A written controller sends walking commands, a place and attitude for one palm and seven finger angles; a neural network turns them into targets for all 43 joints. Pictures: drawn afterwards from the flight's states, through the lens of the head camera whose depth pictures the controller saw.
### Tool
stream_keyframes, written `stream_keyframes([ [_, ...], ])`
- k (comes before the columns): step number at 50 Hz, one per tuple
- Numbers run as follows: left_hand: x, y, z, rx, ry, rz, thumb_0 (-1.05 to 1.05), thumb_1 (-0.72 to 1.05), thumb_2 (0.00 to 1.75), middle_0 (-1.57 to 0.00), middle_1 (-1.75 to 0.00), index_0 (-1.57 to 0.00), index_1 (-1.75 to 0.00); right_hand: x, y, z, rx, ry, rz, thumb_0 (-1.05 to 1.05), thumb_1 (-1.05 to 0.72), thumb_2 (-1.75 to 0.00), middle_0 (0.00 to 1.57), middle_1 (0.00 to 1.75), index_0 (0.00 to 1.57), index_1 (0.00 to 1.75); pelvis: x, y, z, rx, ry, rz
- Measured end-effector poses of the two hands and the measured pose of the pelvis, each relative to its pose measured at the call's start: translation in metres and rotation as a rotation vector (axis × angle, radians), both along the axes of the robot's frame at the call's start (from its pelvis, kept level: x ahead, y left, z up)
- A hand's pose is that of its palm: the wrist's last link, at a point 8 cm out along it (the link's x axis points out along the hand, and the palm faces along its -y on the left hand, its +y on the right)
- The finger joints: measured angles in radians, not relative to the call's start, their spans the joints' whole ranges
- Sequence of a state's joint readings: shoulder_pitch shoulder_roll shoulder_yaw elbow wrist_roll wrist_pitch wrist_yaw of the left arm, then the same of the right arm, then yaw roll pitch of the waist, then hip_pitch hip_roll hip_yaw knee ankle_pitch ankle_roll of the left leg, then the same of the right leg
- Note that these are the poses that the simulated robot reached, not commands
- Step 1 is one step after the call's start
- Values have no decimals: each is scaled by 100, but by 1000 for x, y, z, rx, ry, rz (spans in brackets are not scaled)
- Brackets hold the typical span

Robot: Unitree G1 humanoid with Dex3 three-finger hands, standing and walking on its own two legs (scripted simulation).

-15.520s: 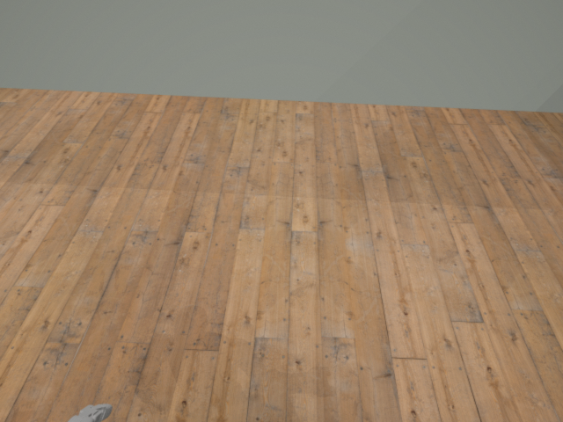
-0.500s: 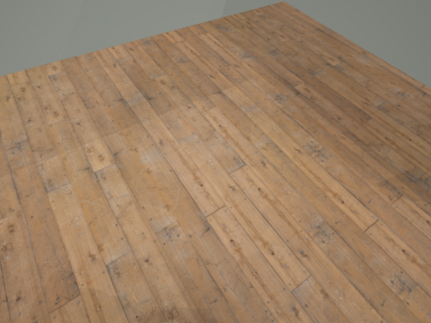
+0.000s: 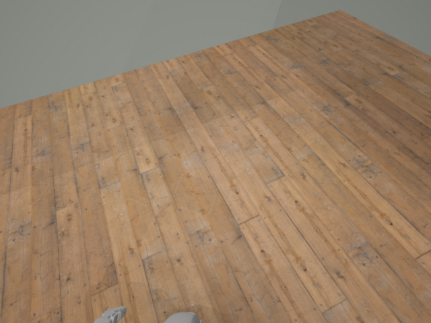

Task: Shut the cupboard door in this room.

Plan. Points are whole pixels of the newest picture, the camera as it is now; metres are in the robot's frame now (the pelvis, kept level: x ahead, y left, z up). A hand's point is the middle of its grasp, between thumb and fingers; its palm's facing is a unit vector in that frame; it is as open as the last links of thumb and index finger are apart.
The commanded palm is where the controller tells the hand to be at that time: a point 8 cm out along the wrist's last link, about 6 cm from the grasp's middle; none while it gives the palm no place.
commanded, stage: turn or walk to find it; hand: left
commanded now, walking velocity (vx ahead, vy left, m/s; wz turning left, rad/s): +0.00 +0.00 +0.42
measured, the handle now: out of the picture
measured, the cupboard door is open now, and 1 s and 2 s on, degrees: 79 79 79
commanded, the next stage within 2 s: stand and wait in 1.70 s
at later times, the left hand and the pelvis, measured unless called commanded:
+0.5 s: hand out of the picture -0.05 +0.25 -0.18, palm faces +0.27 -0.93 -0.25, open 7.4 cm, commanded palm none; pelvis -0.02 +0.04 +0.00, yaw +13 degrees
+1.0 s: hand out of the picture -0.04 +0.19 -0.14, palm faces +0.42 -0.87 -0.27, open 7.4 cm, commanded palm none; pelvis -0.03 -0.02 +0.01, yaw +26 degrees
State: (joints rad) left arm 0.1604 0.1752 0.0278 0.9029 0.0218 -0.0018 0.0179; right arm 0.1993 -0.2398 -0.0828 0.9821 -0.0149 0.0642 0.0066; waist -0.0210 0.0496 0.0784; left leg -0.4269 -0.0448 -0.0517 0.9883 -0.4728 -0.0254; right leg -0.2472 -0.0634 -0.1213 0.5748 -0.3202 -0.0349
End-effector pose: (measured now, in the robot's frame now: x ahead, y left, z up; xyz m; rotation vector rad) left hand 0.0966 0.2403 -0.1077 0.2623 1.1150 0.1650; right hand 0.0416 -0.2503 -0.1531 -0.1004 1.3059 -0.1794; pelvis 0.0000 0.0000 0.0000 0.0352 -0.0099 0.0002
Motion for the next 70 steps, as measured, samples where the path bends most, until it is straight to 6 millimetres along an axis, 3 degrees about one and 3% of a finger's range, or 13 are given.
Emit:
stream_keyframes([
  [5,-33,-7,-1,-13,54,65,1,90,89,-20,-30,-20,-30,3,-10,5,-8,25,48,1,-90,-90,20,29,20,30,-2,-6,5,7,-5,56],
  [10,-69,-3,-9,-33,105,141,1,90,89,-20,-30,-20,-30,15,-7,10,-28,47,118,1,-91,-90,19,29,20,30,-5,-4,5,6,-4,107],
  [14,-103,11,-20,-49,152,209,1,90,89,-20,-30,-20,-30,39,8,15,-49,21,191,1,-91,-90,19,29,20,30,-9,5,2,-5,-2,146],
  [21,-157,48,-46,-71,240,319,1,90,89,-20,-30,-20,-30,83,52,25,-85,-121,307,1,-90,-90,19,29,20,30,-18,30,-10,-27,-11,196],
  [25,-160,58,-38,-73,226,347,1,91,90,-20,-29,-20,-30,88,67,35,-84,-147,339,1,-90,-90,20,29,20,30,-22,36,-2,-41,-15,224],
  [31,-142,61,-24,-61,129,357,1,91,90,-20,-29,-20,-29,83,74,35,-54,-136,364,1,-90,-90,20,30,21,30,-26,33,5,-45,-12,268],
  [40,-115,30,-11,-14,2,362,1,90,90,-20,-29,-20,-30,64,41,5,-5,-58,369,1,-90,-90,20,30,21,30,-28,1,-5,-19,1,347],
  [46,-141,0,-2,-15,20,422,1,90,89,-20,-30,-20,-30,62,18,3,-7,12,401,1,-90,-90,20,30,20,30,-30,-13,2,-4,-7,409],
  [52,-175,-17,-6,-44,79,495,1,90,89,-20,-30,-20,-30,64,14,9,-31,52,460,1,-90,-90,20,29,20,30,-31,-17,6,4,-2,471],
  [57,-214,-21,-17,-77,123,567,1,90,89,-20,-30,-20,-30,79,34,14,-55,42,539,1,-91,-90,19,29,20,30,-39,-10,4,-1,0,516],
  [64,-281,-5,-46,-117,198,683,1,90,89,-20,-30,-20,-30,107,91,23,-70,-107,661,1,-90,-90,19,29,20,30,-59,10,-10,-23,-13,571],
  [70,-292,8,-34,-110,180,726,1,91,90,-20,-29,-20,-29,109,117,37,-55,-156,715,1,-90,-90,20,29,20,30,-67,14,2,-42,-22,613],
])
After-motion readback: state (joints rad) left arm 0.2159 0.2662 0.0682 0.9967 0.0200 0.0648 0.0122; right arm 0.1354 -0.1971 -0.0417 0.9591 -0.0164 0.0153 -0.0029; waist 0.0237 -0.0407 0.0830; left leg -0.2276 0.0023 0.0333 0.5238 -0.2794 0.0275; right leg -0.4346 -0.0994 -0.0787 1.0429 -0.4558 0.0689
